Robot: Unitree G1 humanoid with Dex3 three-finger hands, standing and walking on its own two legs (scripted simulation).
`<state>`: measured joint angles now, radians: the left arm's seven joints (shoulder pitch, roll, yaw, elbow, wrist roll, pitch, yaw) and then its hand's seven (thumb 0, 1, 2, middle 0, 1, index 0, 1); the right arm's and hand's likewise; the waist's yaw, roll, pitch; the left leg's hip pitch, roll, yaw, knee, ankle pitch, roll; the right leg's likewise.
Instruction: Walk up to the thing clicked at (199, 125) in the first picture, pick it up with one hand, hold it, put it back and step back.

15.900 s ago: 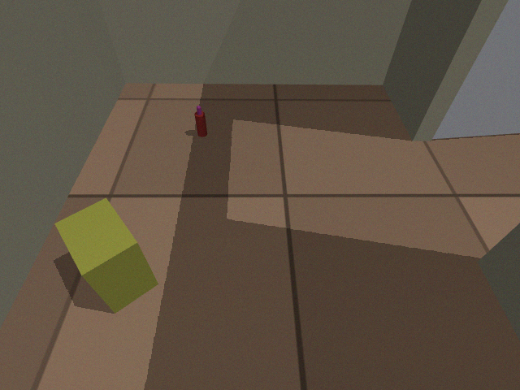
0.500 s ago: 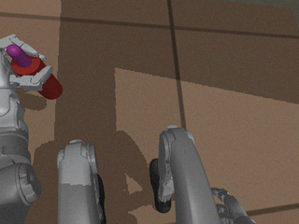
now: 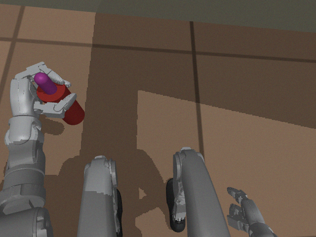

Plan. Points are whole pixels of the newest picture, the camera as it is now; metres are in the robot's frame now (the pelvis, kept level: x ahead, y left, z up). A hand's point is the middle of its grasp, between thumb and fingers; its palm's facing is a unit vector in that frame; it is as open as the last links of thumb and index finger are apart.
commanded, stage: lift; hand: left
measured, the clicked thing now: (60, 99) +0.45 +0.21 -0.05
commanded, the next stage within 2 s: hold in 1.52 s
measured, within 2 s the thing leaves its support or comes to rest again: neither
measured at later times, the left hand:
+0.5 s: hand (10, 60) +0.41 +0.19 +0.17, palm faces +0.12 -0.99 -0.05, open 6.8 cm
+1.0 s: hand out of the picture +0.39 +0.19 +0.25, palm faces +0.10 -0.99 -0.03, open 6.8 cm
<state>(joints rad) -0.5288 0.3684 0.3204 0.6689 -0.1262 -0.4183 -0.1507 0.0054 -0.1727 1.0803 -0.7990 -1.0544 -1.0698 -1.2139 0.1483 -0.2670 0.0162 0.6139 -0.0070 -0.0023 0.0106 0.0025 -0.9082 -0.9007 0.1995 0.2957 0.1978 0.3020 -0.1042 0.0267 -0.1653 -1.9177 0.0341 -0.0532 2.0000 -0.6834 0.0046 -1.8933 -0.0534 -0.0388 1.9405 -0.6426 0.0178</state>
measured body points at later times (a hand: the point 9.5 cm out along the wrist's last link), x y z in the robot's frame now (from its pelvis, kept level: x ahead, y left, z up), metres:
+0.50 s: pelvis +0.03 +0.00 +0.15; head +0.16 +0.02 +0.58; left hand +0.40 +0.25 +0.17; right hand +0.18 -0.25 +0.03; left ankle +0.07 +0.12 -0.43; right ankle +0.09 -0.13 -0.43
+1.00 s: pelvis +0.05 +0.00 +0.23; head +0.13 +0.02 +0.67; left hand +0.38 +0.24 +0.25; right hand +0.19 -0.24 +0.12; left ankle +0.07 +0.12 -0.43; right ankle +0.09 -0.13 -0.43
